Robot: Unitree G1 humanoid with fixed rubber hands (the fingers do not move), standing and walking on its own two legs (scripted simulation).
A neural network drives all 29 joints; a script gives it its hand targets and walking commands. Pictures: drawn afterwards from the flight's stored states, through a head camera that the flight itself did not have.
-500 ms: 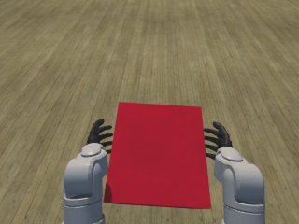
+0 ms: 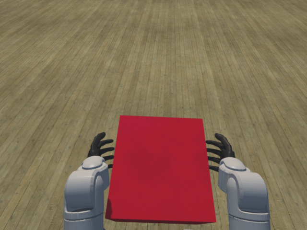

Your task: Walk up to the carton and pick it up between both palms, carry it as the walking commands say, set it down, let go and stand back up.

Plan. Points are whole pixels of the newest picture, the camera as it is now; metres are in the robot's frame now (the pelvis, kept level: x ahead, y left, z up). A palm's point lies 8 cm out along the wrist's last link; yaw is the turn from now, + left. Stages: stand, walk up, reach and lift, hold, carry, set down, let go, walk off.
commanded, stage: carry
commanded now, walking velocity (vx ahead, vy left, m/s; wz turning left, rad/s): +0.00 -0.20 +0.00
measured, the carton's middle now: (159, 170) +0.27 +0.01 +0.00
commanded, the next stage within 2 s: none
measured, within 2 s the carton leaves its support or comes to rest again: neither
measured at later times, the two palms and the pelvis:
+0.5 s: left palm (163, 183) +0.20 +0.01 +0.08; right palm out of the picture +0.18 -0.29 +0.09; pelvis -0.06 -0.14 -0.01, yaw -1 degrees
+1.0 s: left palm (238, 201) +0.17 -0.15 +0.08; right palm out of the picture +0.13 -0.45 +0.08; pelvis -0.10 -0.27 +0.00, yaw -2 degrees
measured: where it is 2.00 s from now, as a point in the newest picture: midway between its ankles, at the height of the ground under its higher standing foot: outside the picture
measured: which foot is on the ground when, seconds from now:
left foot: down 0.00-0.22, up 0.24-0.46, down 0.48-0.78, up 0.80-1.00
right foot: up 0.00-0.18, down 0.20-0.48, up 0.50-0.74, down 0.76-1.00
